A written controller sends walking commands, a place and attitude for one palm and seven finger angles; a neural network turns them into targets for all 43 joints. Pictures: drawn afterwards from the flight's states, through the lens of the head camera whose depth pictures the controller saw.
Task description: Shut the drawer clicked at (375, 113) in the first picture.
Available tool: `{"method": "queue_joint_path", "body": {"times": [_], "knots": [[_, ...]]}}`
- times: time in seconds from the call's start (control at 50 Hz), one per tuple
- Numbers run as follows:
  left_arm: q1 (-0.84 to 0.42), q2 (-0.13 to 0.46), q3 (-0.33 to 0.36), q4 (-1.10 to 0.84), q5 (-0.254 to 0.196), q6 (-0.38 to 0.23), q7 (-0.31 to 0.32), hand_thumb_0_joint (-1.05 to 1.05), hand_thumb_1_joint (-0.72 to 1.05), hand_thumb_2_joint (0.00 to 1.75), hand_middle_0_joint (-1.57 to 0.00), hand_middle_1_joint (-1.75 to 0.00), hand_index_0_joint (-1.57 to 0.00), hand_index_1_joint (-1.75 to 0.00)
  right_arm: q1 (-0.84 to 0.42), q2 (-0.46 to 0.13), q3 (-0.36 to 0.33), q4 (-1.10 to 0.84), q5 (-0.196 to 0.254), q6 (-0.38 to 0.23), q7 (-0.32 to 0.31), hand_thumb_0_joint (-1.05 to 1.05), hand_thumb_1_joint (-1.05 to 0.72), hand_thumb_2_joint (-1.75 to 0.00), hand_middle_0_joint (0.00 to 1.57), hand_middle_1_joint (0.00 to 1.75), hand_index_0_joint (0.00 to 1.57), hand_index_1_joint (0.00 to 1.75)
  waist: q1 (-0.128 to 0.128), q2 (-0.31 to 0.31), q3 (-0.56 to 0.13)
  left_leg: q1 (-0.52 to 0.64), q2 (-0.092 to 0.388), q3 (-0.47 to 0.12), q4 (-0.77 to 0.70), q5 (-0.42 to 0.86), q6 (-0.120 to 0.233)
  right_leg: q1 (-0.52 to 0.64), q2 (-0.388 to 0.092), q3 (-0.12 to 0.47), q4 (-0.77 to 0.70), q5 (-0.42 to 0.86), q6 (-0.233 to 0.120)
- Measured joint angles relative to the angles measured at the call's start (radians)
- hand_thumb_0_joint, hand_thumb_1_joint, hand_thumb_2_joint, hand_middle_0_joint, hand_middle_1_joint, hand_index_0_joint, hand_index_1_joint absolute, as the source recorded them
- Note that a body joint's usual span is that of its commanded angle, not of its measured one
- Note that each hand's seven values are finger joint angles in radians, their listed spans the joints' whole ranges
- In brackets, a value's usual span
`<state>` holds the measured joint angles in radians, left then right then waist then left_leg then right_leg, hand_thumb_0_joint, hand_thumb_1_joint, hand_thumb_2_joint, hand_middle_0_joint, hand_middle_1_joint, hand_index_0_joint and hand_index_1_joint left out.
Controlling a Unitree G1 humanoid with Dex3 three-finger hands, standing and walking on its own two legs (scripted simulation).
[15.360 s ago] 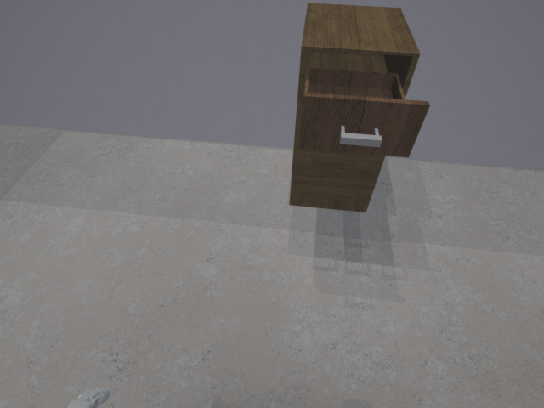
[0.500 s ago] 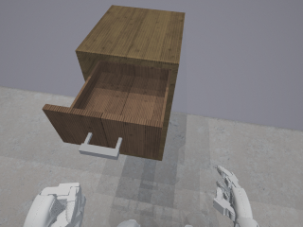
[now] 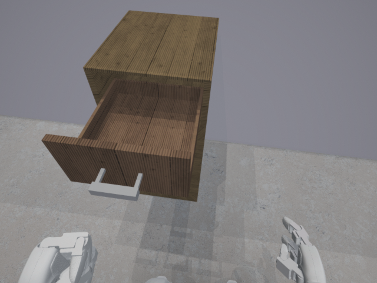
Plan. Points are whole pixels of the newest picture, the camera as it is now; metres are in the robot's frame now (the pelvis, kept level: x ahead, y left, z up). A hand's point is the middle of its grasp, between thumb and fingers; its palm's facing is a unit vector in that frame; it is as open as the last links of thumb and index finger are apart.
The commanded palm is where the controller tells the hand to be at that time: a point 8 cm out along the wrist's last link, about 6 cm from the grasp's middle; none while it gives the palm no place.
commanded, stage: bring the fist close to the handle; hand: left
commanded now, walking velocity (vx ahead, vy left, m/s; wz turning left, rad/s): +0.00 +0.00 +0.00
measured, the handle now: (117, 183) +0.34 +0.20 -0.01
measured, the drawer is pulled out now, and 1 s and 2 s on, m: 0.28 0.28 0.28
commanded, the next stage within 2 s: push the drawer shut in 1.48 s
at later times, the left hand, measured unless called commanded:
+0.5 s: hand (101, 257) +0.17 +0.17 +0.04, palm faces -0.05 -1.00 -0.06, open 3.3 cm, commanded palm +0.14 +0.23 +0.04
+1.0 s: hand (116, 244) +0.20 +0.16 -0.01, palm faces -0.08 -1.00 -0.04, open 3.3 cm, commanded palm +0.19 +0.22 -0.01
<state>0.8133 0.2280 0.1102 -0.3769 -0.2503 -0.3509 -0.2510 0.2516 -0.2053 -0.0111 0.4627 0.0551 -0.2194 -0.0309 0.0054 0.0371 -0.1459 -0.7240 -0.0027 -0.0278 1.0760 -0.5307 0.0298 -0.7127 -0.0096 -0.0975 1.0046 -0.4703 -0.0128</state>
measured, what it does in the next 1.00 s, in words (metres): stands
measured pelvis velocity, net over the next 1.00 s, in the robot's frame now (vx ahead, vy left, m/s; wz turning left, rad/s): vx -0.01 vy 0.00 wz -0.01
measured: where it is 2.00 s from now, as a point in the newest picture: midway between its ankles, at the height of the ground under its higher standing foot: outside the picture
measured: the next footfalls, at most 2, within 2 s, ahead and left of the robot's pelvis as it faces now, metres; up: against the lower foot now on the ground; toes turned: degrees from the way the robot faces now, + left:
none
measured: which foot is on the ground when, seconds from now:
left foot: down 0.00-1.00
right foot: down 0.00-1.00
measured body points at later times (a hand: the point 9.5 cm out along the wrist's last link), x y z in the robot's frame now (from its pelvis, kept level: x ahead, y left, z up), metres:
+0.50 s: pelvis +0.00 -0.01 -0.01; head +0.05 +0.00 +0.43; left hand +0.16 +0.22 +0.05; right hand +0.19 -0.25 -0.07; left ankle +0.00 +0.10 -0.67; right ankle +0.02 -0.12 -0.67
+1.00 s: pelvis -0.01 +0.00 -0.05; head +0.08 +0.01 +0.39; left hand +0.20 +0.22 -0.01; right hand +0.18 -0.24 -0.12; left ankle +0.00 +0.10 -0.67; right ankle +0.02 -0.12 -0.67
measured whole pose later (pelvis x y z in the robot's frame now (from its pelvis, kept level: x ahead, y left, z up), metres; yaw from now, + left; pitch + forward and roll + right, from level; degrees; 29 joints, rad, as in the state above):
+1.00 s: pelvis -0.01 +0.00 -0.05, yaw -1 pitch +20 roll -3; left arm 0.47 0.22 0.11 -0.08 -0.23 -0.44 -0.26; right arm 0.19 -0.22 0.00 0.49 0.02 -0.17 -0.03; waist -0.02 0.01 -0.17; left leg -1.05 0.00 -0.03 1.31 -0.60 0.03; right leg -1.04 -0.02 -0.10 1.24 -0.54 -0.02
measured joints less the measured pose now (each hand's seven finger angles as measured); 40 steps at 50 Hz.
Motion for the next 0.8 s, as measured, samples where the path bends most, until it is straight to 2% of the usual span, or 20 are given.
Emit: {"method": "queue_joint_path", "body": {"times": [0.18, 0.44, 0.54, 0.8], "knots": [[-0.050, 0.004, 0.025, 0.064, -0.011, 0.002, -0.018, 0.02, 0.90, 0.90, -1.40, -1.59, -1.40, -1.60, -0.013, 0.005, 0.010, 0.009, 0.001, -0.005, -0.011, 0.01, -0.90, -0.90, 0.20, 0.30, 0.20, 0.30, -0.001, 0.004, 0.003, 0.001, 0.004, -0.006, -0.007, 0.005, -0.010, -0.001, 0.004, -0.005, -0.001, 0.000, -0.010], [-0.152, 0.000, 0.038, 0.178, -0.014, -0.057, -0.053, 0.02, 0.90, 0.90, -1.40, -1.59, -1.40, -1.60, -0.028, -0.005, -0.003, 0.040, -0.014, -0.006, -0.010, 0.01, -0.90, -0.90, 0.20, 0.30, 0.20, 0.30, -0.012, -0.012, 0.006, -0.084, 0.006, -0.013, 0.052, -0.012, -0.018, -0.087, 0.005, -0.012, 0.061, -0.020, -0.019], [-0.195, -0.006, 0.043, 0.210, -0.018, -0.065, -0.052, 0.02, 0.90, 0.90, -1.40, -1.59, -1.40, -1.60, -0.034, -0.007, -0.005, 0.047, -0.017, 0.000, -0.010, 0.01, -0.90, -0.90, 0.20, 0.30, 0.20, 0.30, -0.020, -0.009, 0.003, -0.123, 0.006, -0.013, 0.081, -0.022, -0.016, -0.125, 0.003, -0.012, 0.089, -0.029, -0.018], [-0.268, -0.015, 0.014, 0.247, 0.011, -0.072, -0.012, 0.02, 0.90, 0.90, -1.40, -1.59, -1.40, -1.60, -0.041, 0.001, -0.001, 0.038, -0.029, 0.029, -0.003, 0.01, -0.90, -0.90, 0.20, 0.30, 0.20, 0.30, -0.028, -0.017, -0.016, -0.222, 0.002, 0.002, 0.152, -0.047, -0.008, -0.230, -0.003, 0.002, 0.165, -0.052, -0.010]]}}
